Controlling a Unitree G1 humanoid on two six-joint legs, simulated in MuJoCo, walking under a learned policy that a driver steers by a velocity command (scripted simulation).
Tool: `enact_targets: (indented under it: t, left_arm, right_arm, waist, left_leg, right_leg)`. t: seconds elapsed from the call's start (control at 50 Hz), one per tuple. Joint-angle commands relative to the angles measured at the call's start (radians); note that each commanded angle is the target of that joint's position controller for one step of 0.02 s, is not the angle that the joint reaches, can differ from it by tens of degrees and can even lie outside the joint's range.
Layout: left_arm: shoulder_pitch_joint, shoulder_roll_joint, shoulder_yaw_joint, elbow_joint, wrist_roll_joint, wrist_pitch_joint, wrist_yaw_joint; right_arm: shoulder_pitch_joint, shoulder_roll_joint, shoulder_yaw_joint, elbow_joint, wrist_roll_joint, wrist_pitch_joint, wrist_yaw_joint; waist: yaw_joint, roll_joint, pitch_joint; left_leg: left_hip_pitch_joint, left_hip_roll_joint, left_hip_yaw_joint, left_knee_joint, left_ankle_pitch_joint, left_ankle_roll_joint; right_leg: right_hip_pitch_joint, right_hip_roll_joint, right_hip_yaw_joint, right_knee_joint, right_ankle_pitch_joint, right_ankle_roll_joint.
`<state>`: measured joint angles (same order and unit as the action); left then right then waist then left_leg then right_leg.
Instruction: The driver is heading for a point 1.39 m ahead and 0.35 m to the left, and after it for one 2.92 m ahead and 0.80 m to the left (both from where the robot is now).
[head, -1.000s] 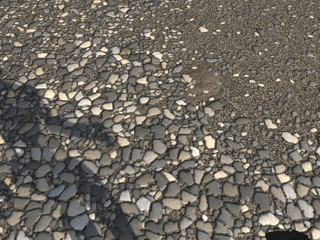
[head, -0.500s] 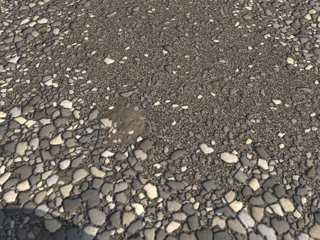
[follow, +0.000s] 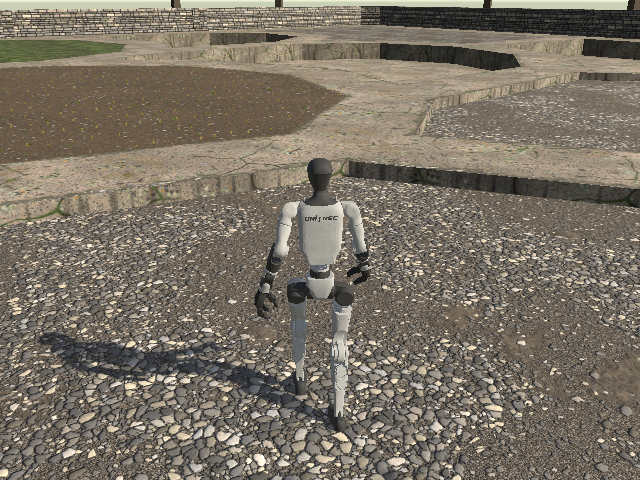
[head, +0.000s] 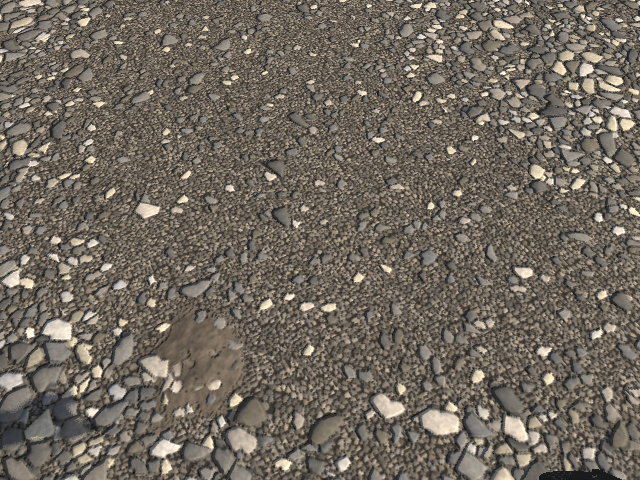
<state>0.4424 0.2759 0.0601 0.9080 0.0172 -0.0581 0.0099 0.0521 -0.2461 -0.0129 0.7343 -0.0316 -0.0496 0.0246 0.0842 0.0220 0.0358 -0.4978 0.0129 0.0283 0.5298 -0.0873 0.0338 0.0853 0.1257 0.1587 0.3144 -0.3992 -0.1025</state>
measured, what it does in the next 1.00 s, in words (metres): walks ahead, turning left: left foot, then right foot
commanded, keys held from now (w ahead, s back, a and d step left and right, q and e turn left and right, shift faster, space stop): w+q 0.94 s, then w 0.06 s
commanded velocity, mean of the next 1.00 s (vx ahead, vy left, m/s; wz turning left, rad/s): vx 0.50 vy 0.00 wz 0.40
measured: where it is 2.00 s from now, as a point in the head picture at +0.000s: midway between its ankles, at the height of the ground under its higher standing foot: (234, 251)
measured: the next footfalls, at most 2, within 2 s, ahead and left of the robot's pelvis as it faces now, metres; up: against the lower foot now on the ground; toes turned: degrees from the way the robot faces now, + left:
left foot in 0.02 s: +0.18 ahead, +0.10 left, +0.00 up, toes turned +1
right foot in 0.52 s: +0.44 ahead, -0.07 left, +0.00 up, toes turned +14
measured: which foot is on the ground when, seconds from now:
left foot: up 0.00-0.00, down 0.02-0.52, up 0.54-1.00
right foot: down 0.00-0.04, up 0.06-0.50, down 0.52-1.00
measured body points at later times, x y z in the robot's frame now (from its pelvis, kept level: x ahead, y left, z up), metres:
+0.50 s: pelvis +0.26 +0.01 +0.01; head +0.29 +0.02 +0.46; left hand +0.46 +0.26 -0.07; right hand +0.26 -0.26 -0.13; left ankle +0.14 +0.10 -0.73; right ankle +0.40 -0.08 -0.72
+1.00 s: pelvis +0.49 +0.08 +0.00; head +0.53 +0.10 +0.45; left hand +0.34 +0.30 -0.13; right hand +0.80 -0.01 -0.09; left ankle +0.57 +0.23 -0.71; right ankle +0.41 -0.08 -0.73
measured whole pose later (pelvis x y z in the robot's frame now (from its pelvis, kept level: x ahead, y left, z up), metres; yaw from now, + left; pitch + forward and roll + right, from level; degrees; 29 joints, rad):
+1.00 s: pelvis +0.49 +0.08 +0.00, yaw +29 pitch +2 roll -1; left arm 0.42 0.25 0.04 0.90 0.02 -0.07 0.01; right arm 0.02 -0.25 -0.04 0.70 -0.05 0.01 0.08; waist 0.08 0.02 0.05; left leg -0.55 0.03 0.08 0.64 -0.16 0.10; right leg 0.09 -0.03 -0.27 0.29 -0.39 0.03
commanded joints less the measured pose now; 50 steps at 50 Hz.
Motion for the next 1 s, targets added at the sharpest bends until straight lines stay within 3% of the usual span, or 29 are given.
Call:
enact_targets:
  t: [0.02,0.04,0.06,0.08,0.1,0.14,0.2,0.28,0.36,0.42,0.46,0.48,0.5,0.52,0.54,0.56,0.58,0.6,0.64,0.72,0.84,0.94,0.98,1.0]
  left_arm:
    - [-0.035,0.144,0.023,-0.053,0.003,-0.020,-0.001]
    - [0.091,0.054,0.005,-0.072,-0.035,-0.022,-0.008]
    - [0.079,0.099,0.009,-0.060,-0.006,-0.022,-0.008]
    - [-0.001,0.114,0.012,-0.072,0.015,-0.018,-0.011]
    - [-0.078,0.108,0.006,-0.089,0.022,-0.021,-0.018]
    - [-0.113,0.084,0.000,-0.110,0.034,-0.011,-0.028]
    - [-0.115,0.056,-0.014,-0.115,0.036,0.006,-0.035]
    - [-0.298,0.045,-0.028,-0.180,0.028,0.010,-0.035]
    - [-0.435,0.038,-0.039,-0.225,0.015,0.006,-0.036]
    - [-0.484,0.047,-0.039,-0.252,0.006,-0.004,-0.030]
    - [-0.439,0.068,-0.032,-0.248,0.005,-0.013,-0.025]
    - [-0.378,0.080,-0.026,-0.232,0.004,-0.020,-0.021]
    - [-0.275,0.103,-0.016,-0.201,0.009,-0.031,-0.011]
    - [-0.145,0.169,0.004,-0.184,0.030,-0.044,0.005]
    - [-0.058,0.256,0.024,-0.189,0.049,-0.035,0.018]
    - [-0.084,0.255,0.033,-0.176,0.032,-0.015,0.017]
    - [-0.149,0.150,0.011,-0.197,0.026,-0.009,0.011]
    - [-0.194,0.089,-0.003,-0.199,0.018,-0.013,0.005]
    - [-0.202,0.060,-0.013,-0.183,0.017,-0.025,0.006]
    - [-0.147,0.079,-0.001,-0.146,0.000,-0.053,-0.002]
    - [-0.104,0.086,0.007,-0.107,0.003,-0.049,-0.006]
    - [-0.039,0.128,0.021,-0.068,0.003,-0.034,0.003]
    - [-0.012,0.146,0.022,-0.046,0.004,-0.020,0.006]
    - [-0.004,0.162,0.024,-0.037,0.005,-0.012,0.008]
  right_arm:
    - [0.339,-0.188,-0.065,0.035,-0.010,-0.031,-0.031]
    - [0.443,-0.309,-0.097,0.045,-0.029,-0.029,-0.036]
    - [0.398,-0.258,-0.091,0.065,0.002,-0.013,-0.022]
    - [0.287,-0.194,-0.077,0.045,0.019,-0.007,-0.014]
    - [0.226,-0.136,-0.062,0.037,0.021,-0.008,-0.007]
    - [0.220,-0.100,-0.048,0.062,0.021,-0.016,-0.008]
    - [0.277,-0.126,-0.057,0.099,0.030,-0.031,-0.009]
    - [0.334,-0.146,-0.069,0.120,0.033,-0.023,-0.014]
    - [0.399,-0.159,-0.080,0.133,0.029,-0.018,-0.015]
    - [0.419,-0.167,-0.086,0.131,0.020,-0.012,-0.021]
    - [0.386,-0.182,-0.093,0.116,0.015,-0.008,-0.027]
    - [0.363,-0.191,-0.097,0.107,0.015,-0.007,-0.028]
    - [0.345,-0.189,-0.096,0.100,0.020,-0.011,-0.025]
    - [0.338,-0.146,-0.086,0.081,0.032,-0.019,-0.018]
    - [0.379,-0.054,-0.065,0.043,0.058,-0.022,-0.018]
    - [0.430,-0.106,-0.072,0.038,0.036,-0.009,-0.023]
    - [0.400,-0.138,-0.079,0.066,0.018,0.006,-0.024]
    - [0.345,-0.123,-0.076,0.065,0.012,0.009,-0.012]
    - [0.307,-0.104,-0.076,0.054,-0.003,0.026,0.005]
    - [0.232,-0.085,-0.070,0.018,-0.005,0.051,0.029]
    - [0.037,-0.058,-0.047,-0.053,-0.002,0.049,0.053]
    - [-0.083,-0.065,-0.037,-0.106,-0.009,0.046,0.063]
    - [-0.064,-0.072,-0.041,-0.105,-0.017,0.044,0.052]
    - [-0.004,-0.083,-0.048,-0.089,-0.021,0.040,0.044]
  waist:
    - [-0.210,-0.027,-0.193]
    - [-0.179,0.197,-0.344]
    - [-0.155,0.185,-0.309]
    - [-0.113,0.077,-0.130]
    - [-0.109,0.003,-0.058]
    - [-0.071,0.038,-0.001]
    - [-0.056,0.060,-0.024]
    - [-0.094,0.050,0.021]
    - [-0.145,0.048,0.010]
    - [-0.157,0.057,-0.003]
    - [-0.123,0.066,-0.016]
    - [-0.093,0.064,-0.032]
    - [-0.042,0.026,-0.076]
    - [0.013,-0.072,-0.179]
    - [0.021,-0.247,-0.287]
    - [-0.033,-0.303,-0.285]
    - [-0.052,-0.140,-0.157]
    - [-0.056,-0.076,-0.071]
    - [-0.080,-0.130,-0.021]
    - [-0.089,-0.116,-0.030]
    - [-0.063,-0.109,0.021]
    - [-0.034,-0.107,0.051]
    - [-0.049,-0.119,0.028]
    - [-0.077,-0.127,-0.012]
  left_leg:
    - [0.497,0.066,-0.092,-0.079,-0.092,0.088]
    - [0.784,0.342,-0.558,-0.120,-0.202,0.234]
    - [0.749,0.378,-0.809,-0.263,-0.242,0.268]
    - [0.600,0.341,-0.671,-0.269,-0.325,0.258]
    - [0.485,0.291,-0.552,-0.289,-0.270,0.240]
    - [0.361,0.196,-0.405,-0.324,-0.083,0.198]
    - [0.330,0.152,-0.324,-0.339,0.105,0.215]
    - [0.308,0.121,-0.296,-0.381,0.067,0.216]
    - [0.355,0.107,-0.301,-0.336,0.119,0.188]
    - [0.397,0.121,-0.335,-0.265,0.209,0.173]
    - [0.385,0.130,-0.371,-0.210,0.225,0.146]
    - [0.361,0.123,-0.384,-0.163,0.235,0.132]
    - [0.320,0.077,-0.362,-0.046,0.250,0.108]
    - [0.233,0.007,-0.295,0.182,0.145,0.080]
    - [-0.014,-0.119,-0.150,0.449,-0.291,0.044]
    - [-0.149,-0.106,-0.108,0.597,-0.463,0.049]
    - [-0.174,-0.036,-0.131,0.657,-0.387,0.054]
    - [-0.161,-0.008,-0.123,0.639,-0.313,0.045]
    - [-0.124,0.033,-0.103,0.592,-0.255,0.025]
    - [-0.170,0.045,-0.085,0.592,-0.159,0.000]
    - [-0.188,0.056,-0.025,0.340,0.040,-0.013]
    - [-0.103,0.031,0.067,0.137,-0.014,0.046]
    - [-0.013,-0.024,0.098,0.090,-0.119,0.085]
    - [0.070,-0.062,0.107,0.067,-0.165,0.109]
  right_leg:
    - [-0.179,-0.191,0.014,0.462,0.815,-0.028]
    - [-0.477,-0.029,-0.081,0.850,0.329,0.029]
    - [-0.638,0.011,-0.050,0.957,-0.101,0.022]
    - [-0.700,-0.072,-0.048,0.985,-0.021,0.018]
    - [-0.694,-0.116,-0.066,0.930,0.049,0.021]
    - [-0.643,-0.168,-0.090,0.820,0.088,0.041]
    - [-0.613,-0.177,-0.127,0.734,0.108,0.086]
    - [-0.672,-0.193,-0.155,0.524,0.232,0.138]
    - [-0.648,-0.167,-0.160,0.361,0.343,0.152]
    - [-0.607,-0.144,-0.150,0.293,0.325,0.143]
    - [-0.503,-0.130,-0.136,0.230,0.267,0.125]
    - [-0.408,-0.116,-0.140,0.189,0.240,0.112]
    - [-0.253,-0.113,-0.138,0.122,0.245,0.090]
    - [-0.058,-0.263,0.006,0.073,0.137,0.044]
    - [0.175,-0.516,0.337,0.000,-0.032,-0.022]
    - [0.130,-0.587,0.580,-0.059,-0.116,-0.096]
    - [0.020,-0.540,0.463,-0.062,-0.157,-0.089]
    - [-0.083,-0.479,0.311,-0.083,-0.056,-0.071]
    - [-0.173,-0.407,0.115,-0.118,0.166,-0.036]
    - [-0.158,-0.394,-0.045,-0.141,0.427,-0.049]
    - [-0.152,-0.361,-0.237,-0.164,0.499,-0.037]
    - [-0.069,-0.395,-0.320,-0.116,0.610,-0.012]
    - [-0.029,-0.402,-0.350,-0.009,0.884,-0.004]
    - [-0.015,-0.404,-0.363,0.101,1.028,-0.002]
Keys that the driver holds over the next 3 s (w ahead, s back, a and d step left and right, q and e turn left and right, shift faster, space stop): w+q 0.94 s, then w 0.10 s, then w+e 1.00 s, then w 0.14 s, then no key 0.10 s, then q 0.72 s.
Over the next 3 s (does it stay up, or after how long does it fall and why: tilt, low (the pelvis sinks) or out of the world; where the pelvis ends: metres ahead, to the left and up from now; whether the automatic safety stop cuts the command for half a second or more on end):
stays up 1.22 0.35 0.00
